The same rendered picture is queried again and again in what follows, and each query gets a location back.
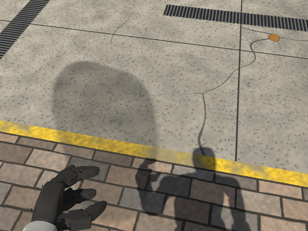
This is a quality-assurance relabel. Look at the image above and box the robot left hand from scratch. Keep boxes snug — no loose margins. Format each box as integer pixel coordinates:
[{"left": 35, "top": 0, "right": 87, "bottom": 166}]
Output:
[{"left": 31, "top": 165, "right": 107, "bottom": 231}]

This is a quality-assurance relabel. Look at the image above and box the robot left forearm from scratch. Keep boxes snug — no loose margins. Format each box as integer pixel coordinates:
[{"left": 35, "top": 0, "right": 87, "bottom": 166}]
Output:
[{"left": 22, "top": 220, "right": 58, "bottom": 231}]

